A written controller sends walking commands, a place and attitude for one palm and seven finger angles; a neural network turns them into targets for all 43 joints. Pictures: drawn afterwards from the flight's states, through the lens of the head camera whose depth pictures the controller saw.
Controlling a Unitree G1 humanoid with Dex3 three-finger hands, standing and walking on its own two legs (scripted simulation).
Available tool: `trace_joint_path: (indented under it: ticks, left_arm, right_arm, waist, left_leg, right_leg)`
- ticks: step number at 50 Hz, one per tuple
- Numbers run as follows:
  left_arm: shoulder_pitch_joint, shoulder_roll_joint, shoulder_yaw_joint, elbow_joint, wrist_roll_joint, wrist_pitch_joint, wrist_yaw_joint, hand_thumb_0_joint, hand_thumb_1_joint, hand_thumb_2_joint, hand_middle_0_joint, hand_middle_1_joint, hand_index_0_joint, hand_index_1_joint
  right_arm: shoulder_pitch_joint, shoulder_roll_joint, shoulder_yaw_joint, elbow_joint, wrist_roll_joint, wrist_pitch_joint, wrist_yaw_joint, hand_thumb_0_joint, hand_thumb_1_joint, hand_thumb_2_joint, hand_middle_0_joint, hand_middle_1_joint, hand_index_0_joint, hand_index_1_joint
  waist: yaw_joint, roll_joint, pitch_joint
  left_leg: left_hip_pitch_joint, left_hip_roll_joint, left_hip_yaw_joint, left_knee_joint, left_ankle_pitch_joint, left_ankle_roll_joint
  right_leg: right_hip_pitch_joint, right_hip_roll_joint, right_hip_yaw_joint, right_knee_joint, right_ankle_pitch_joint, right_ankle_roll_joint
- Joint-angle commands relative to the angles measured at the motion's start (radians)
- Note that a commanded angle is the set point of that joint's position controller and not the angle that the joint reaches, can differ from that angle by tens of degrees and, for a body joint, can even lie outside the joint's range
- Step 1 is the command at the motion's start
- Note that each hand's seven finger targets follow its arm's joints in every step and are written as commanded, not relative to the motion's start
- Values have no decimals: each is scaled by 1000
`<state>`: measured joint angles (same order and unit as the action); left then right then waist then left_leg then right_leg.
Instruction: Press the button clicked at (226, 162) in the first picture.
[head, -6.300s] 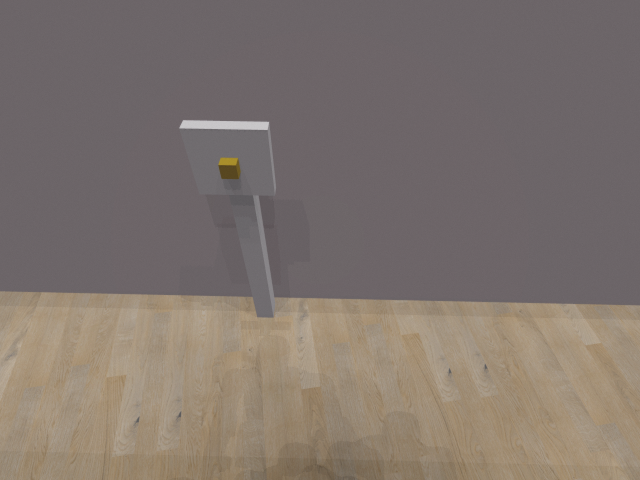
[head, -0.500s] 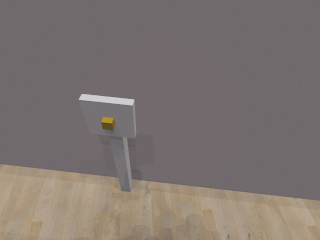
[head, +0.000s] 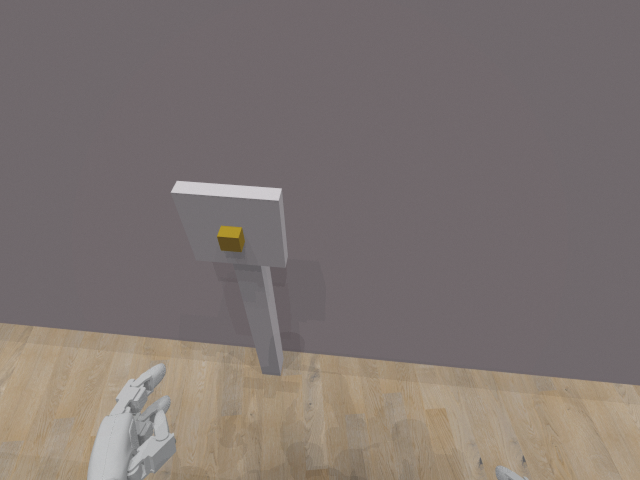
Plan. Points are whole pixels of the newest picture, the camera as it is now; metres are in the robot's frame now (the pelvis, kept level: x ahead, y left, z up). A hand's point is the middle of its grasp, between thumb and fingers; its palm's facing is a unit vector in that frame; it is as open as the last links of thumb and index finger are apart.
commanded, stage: raise the hand and make a fist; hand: left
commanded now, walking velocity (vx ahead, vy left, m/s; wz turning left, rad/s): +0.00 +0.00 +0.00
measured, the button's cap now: (231, 237) +0.51 +0.18 -0.04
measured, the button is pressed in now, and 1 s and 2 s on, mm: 0 0 0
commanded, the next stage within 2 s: aim a knuckle at the button in 1.84 s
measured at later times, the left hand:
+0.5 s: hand (193, 455) +0.17 +0.17 -0.06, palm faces -0.10 -0.99 -0.05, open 3.8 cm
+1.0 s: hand (178, 434) +0.19 +0.19 -0.06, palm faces -0.06 -1.00 -0.04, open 3.1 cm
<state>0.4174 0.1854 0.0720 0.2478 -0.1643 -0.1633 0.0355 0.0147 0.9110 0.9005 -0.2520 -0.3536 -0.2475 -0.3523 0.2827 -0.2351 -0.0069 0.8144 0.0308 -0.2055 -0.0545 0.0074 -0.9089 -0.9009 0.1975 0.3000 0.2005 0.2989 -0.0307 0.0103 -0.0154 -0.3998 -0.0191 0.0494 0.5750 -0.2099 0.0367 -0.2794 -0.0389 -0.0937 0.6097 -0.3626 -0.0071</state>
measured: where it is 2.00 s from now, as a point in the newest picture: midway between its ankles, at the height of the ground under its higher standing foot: outside the picture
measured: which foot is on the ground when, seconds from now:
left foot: down 0.00-1.00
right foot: down 0.00-1.00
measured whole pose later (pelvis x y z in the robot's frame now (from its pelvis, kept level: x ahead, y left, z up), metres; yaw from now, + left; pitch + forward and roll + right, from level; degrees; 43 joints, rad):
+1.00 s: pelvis -0.02 +0.00 -0.10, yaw -2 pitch +17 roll -4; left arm 0.45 0.26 0.18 -0.03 -0.29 -0.45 -0.30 0.02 0.90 0.90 -1.29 -1.49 -1.29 -1.49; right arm 0.19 -0.22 -0.03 0.54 0.03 -0.17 -0.05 0.01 -0.91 -0.90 0.20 0.30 0.20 0.30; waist -0.01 0.02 -0.16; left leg -1.09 0.06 0.00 1.25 -0.47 0.04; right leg -0.92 0.01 -0.12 1.21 -0.60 -0.02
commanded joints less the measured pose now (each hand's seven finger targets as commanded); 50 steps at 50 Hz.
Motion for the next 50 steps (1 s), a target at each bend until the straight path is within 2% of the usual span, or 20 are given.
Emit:
trace_joint_path:
  ticks: [1,2,4,5,7,9,11,13,15,17,20,21,24,26,28,30,34,35,41,50]
  left_arm:
    - [195,-3,87,46,-69,-303,-194,0,900,900,-447,-570,-447,-570]
    - [221,-9,76,20,-80,-383,-263,0,900,900,-475,-600,-475,-600]
    - [208,57,117,-25,-87,-519,-384,0,900,900,-530,-660,-530,-660]
    - [209,108,158,-17,-93,-546,-434,0,900,900,-558,-690,-558,-690]
    - [177,143,213,-150,-151,-519,-471,0,900,900,-613,-750,-613,-750]
    - [115,166,251,-298,-202,-468,-457,0,900,900,-668,-810,-668,-810]
    - [41,177,246,-457,-208,-449,-421,0,900,900,-723,-870,-723,-870]
    - [16,157,184,-572,-178,-455,-386,0,900,900,-777,-930,-777,-930]
    - [-54,170,149,-614,-150,-462,-381,0,900,900,-832,-990,-832,-990]
    - [-43,161,133,-555,-139,-449,-401,0,900,900,-887,-1050,-887,-1050]
    - [17,181,168,-465,-159,-381,-441,0,900,900,-970,-1140,-970,-1140]
    - [31,192,193,-463,-168,-358,-447,0,900,900,-997,-1170,-997,-1170]
    - [84,205,251,-450,-193,-287,-437,0,900,900,-1080,-1260,-1080,-1260]
    - [93,207,269,-459,-201,-276,-425,0,900,900,-1135,-1320,-1135,-1320]
    - [92,195,264,-459,-202,-281,-406,0,900,900,-1190,-1380,-1190,-1380]
    - [80,183,249,-420,-195,-298,-397,0,900,900,-1245,-1440,-1245,-1440]
    - [68,169,209,-415,-180,-340,-393,0,900,900,-1300,-1500,-1300,-1500]
    - [52,172,204,-418,-180,-348,-391,0,900,900,-1300,-1500,-1300,-1500]
    - [55,193,211,-471,-164,-364,-358,0,900,900,-1300,-1500,-1300,-1500]
    - [29,194,191,-464,-140,-329,-334,0,900,900,-1300,-1500,-1300,-1500]
  right_arm:
    - [-162,-139,-82,-242,-22,-75,26,0,-900,-900,200,300,200,300]
    - [-184,-139,-90,-278,-27,-78,43,0,-900,-900,200,300,200,300]
    - [-209,-137,-105,-331,-23,-87,73,0,-900,-900,200,300,200,300]
    - [-200,-136,-110,-346,-21,-83,85,0,-900,-900,200,300,200,300]
    - [-229,-137,-112,-425,-8,-71,79,0,-900,-900,200,300,200,300]
    - [-223,-126,-106,-462,2,-57,54,0,-900,-900,200,300,200,300]
    - [-200,-117,-101,-467,1,-46,33,0,-900,-900,200,300,200,300]
    - [-170,-101,-91,-453,-4,-44,15,0,-900,-900,200,300,200,300]
    - [-145,-103,-83,-422,-13,-42,-1,0,-900,-900,200,300,200,300]
    - [-139,-106,-80,-394,-11,-47,-12,0,-900,-900,200,300,200,300]
    - [-154,-107,-75,-387,-2,-50,-18,0,-900,-900,200,300,200,300]
    - [-154,-109,-75,-388,2,-48,-20,0,-900,-900,200,300,200,300]
    - [-168,-94,-76,-404,8,-34,-22,0,-900,-900,200,300,200,300]
    - [-170,-84,-74,-408,6,-30,-22,0,-900,-900,200,300,200,300]
    - [-169,-77,-73,-404,4,-28,-18,0,-900,-900,200,300,200,300]
    - [-169,-80,-72,-395,0,-27,-18,0,-900,-900,200,300,200,300]
    - [-151,-97,-74,-397,1,-35,-14,0,-900,-900,200,300,200,300]
    - [-151,-102,-74,-396,1,-38,-15,0,-900,-900,200,300,200,300]
    - [-135,-110,-74,-412,0,-38,-13,0,-900,-900,200,300,200,300]
    - [-126,-124,-65,-428,-4,-11,-7,0,-900,-900,200,300,200,300]
  waist:
    - [69,-217,-65]
    - [88,-181,-116]
    - [92,-86,-206]
    - [99,-24,-222]
    - [111,3,-316]
    - [105,28,-372]
    - [80,58,-370]
    - [41,91,-361]
    - [-5,70,-347]
    - [-19,70,-312]
    - [2,59,-317]
    - [14,50,-358]
    - [49,14,-408]
    - [64,14,-432]
    - [58,15,-406]
    - [46,-30,-364]
    - [30,5,-328]
    - [29,-6,-327]
    - [43,69,-367]
    - [24,76,-353]
  left_leg:
    - [-167,25,-74,179,-96,-46]
    - [-213,24,-66,245,-74,-49]
    - [-303,24,-64,369,-53,-48]
    - [-330,29,-68,412,-42,-46]
    - [-364,25,-51,449,-93,-34]
    - [-388,24,-50,484,-116,-21]
    - [-405,38,-68,507,-159,-13]
    - [-380,50,-80,535,-116,0]
    - [-413,57,-90,579,-102,9]
    - [-437,61,-96,599,-116,9]
    - [-473,56,-100,600,-130,7]
    - [-464,55,-98,595,-117,7]
    - [-459,51,-93,569,-87,3]
    - [-455,52,-96,562,-55,2]
    - [-452,53,-98,552,-53,-2]
    - [-473,55,-104,554,-70,-2]
    - [-463,53,-99,532,-131,-2]
    - [-456,54,-103,534,-131,0]
    - [-398,51,-105,496,-129,-2]
    - [-350,56,-135,457,-157,-6]
  right_leg:
    - [-426,53,-24,146,-78,-19]
    - [-456,53,-10,219,-59,-24]
    - [-516,47,30,333,-23,-32]
    - [-543,47,49,382,-7,-38]
    - [-541,43,80,403,-62,-30]
    - [-526,43,129,380,-96,-16]
    - [-562,54,145,375,-168,-13]
    - [-588,60,142,376,-99,-14]
    - [-633,68,140,397,-66,-9]
    - [-672,70,130,397,-84,-11]
    - [-646,70,140,380,-118,-8]
    - [-618,65,137,380,-104,-7]
    - [-537,53,140,366,-62,6]
    - [-509,51,137,381,-9,9]
    - [-519,47,131,380,14,15]
    - [-546,54,122,384,-16,12]
    - [-609,58,106,372,-132,-1]
    - [-619,64,100,380,-138,-5]
    - [-626,69,64,404,-121,-19]
    - [-655,83,20,415,-101,-23]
